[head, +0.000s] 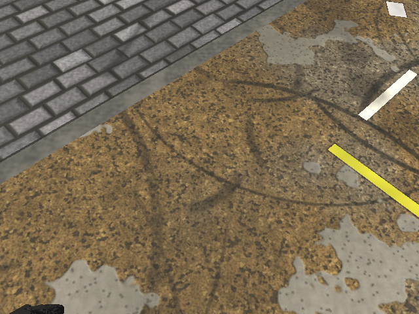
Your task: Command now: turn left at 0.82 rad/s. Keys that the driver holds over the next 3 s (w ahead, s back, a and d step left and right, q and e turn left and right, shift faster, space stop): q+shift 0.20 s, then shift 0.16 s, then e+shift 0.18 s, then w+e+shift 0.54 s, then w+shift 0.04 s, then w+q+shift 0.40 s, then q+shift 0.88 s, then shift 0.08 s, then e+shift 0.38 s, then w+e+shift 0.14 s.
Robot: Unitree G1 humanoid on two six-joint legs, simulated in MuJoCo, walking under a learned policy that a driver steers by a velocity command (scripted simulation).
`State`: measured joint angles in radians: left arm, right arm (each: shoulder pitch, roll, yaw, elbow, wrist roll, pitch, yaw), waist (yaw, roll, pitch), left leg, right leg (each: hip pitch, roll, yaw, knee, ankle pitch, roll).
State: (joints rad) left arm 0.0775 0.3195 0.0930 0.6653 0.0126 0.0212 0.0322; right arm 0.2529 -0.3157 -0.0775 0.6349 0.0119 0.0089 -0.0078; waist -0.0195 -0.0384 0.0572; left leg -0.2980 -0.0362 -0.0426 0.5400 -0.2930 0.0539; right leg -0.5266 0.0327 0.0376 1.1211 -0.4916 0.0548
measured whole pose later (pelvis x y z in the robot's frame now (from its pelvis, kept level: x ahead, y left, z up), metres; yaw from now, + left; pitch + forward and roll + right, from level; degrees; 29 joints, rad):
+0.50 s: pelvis +0.04 -0.03 +0.00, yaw +18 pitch +1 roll +0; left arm 0.17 0.26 0.05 0.71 0.00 -0.02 -0.01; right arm 0.13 -0.30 -0.05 0.60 -0.02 0.04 -0.03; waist 0.03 0.03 0.03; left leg -0.34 -0.08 -0.18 0.85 -0.54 -0.10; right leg -0.29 0.06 0.10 0.48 -0.21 -0.02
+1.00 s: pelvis +0.18 -0.04 -0.02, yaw -6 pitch +3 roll +1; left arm 0.10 0.34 0.07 0.61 0.04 0.04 -0.12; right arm 0.50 -0.30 -0.06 0.82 -0.05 -0.09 -0.01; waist -0.09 -0.04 -0.02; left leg 0.19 0.04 0.19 0.19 -0.42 -0.06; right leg -0.81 -0.07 -0.04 1.05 -0.15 -0.04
